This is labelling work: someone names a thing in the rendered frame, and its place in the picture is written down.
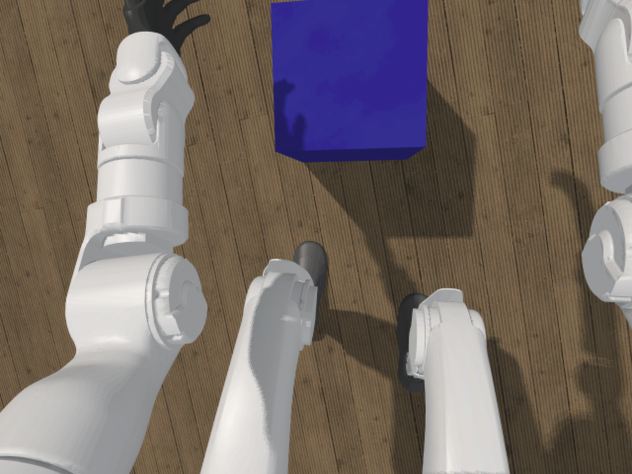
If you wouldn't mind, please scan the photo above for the carton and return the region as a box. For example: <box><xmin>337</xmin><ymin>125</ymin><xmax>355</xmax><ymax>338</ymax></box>
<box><xmin>271</xmin><ymin>0</ymin><xmax>429</xmax><ymax>163</ymax></box>

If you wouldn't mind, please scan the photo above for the left robot hand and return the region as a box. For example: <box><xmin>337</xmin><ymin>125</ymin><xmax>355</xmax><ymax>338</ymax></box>
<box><xmin>122</xmin><ymin>0</ymin><xmax>210</xmax><ymax>58</ymax></box>

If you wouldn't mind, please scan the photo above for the robot left foot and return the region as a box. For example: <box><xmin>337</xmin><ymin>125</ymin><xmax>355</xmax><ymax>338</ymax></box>
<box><xmin>293</xmin><ymin>241</ymin><xmax>327</xmax><ymax>333</ymax></box>

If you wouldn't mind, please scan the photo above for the left robot forearm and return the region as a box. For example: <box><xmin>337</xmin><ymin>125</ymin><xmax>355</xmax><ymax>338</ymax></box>
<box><xmin>65</xmin><ymin>32</ymin><xmax>195</xmax><ymax>340</ymax></box>

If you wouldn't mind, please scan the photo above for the right robot forearm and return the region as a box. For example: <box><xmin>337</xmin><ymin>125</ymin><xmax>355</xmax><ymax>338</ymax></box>
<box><xmin>579</xmin><ymin>0</ymin><xmax>632</xmax><ymax>195</ymax></box>

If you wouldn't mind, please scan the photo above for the left robot upper arm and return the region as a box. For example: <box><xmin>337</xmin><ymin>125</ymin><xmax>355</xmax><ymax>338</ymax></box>
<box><xmin>0</xmin><ymin>252</ymin><xmax>207</xmax><ymax>474</ymax></box>

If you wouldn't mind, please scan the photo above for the robot foot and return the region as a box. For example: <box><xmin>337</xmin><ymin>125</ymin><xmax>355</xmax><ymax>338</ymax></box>
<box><xmin>293</xmin><ymin>241</ymin><xmax>327</xmax><ymax>333</ymax></box>
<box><xmin>397</xmin><ymin>293</ymin><xmax>428</xmax><ymax>392</ymax></box>

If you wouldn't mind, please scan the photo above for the right robot upper arm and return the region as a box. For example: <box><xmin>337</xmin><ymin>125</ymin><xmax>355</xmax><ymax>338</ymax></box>
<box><xmin>582</xmin><ymin>193</ymin><xmax>632</xmax><ymax>330</ymax></box>

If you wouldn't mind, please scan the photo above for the robot right foot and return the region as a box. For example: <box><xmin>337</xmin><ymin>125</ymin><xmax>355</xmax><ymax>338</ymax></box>
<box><xmin>397</xmin><ymin>293</ymin><xmax>428</xmax><ymax>392</ymax></box>

